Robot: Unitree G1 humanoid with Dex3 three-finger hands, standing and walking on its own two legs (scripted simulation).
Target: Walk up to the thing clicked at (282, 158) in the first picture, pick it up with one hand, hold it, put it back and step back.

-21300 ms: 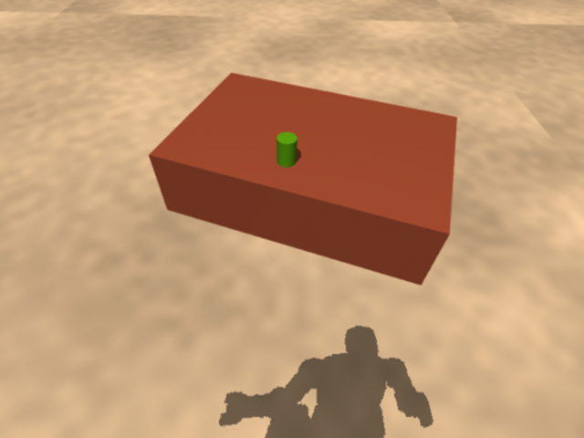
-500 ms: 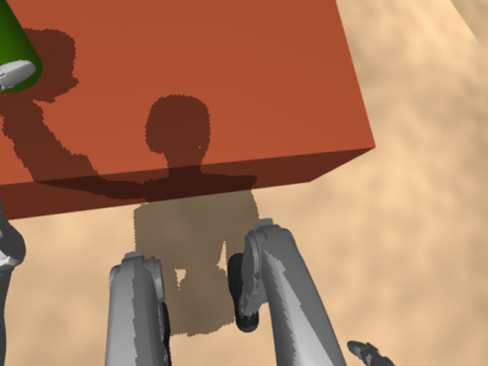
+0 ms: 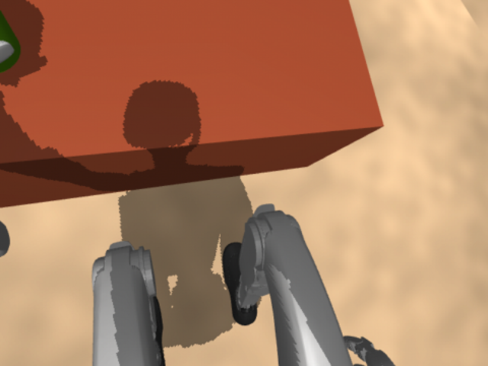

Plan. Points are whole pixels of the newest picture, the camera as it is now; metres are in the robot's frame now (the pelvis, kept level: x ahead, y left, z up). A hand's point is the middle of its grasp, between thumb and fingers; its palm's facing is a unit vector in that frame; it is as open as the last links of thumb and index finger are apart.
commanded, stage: lower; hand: left
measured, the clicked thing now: out of the picture +0.59 +0.24 +0.02
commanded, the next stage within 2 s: loosen in 0.44 s
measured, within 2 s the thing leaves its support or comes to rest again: rests again in 0.80 s
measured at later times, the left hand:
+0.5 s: hand out of the picture +0.59 +0.26 -0.02, palm faces +0.25 -0.97 -0.05, open 11.3 cm
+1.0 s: hand out of the picture +0.59 +0.26 -0.01, palm faces +0.26 -0.97 -0.01, open 13.8 cm
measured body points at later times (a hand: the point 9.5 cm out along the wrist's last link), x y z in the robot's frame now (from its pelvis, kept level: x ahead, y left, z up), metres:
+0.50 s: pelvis -0.01 +0.00 -0.02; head +0.25 +0.06 +0.34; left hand +0.57 +0.31 -0.02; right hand +0.00 -0.27 -0.11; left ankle +0.06 +0.11 -0.39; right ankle +0.14 -0.13 -0.39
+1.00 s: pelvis -0.01 +0.00 -0.03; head +0.25 +0.06 +0.34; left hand +0.57 +0.31 -0.01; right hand +0.01 -0.27 -0.12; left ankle +0.06 +0.11 -0.39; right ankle +0.14 -0.13 -0.39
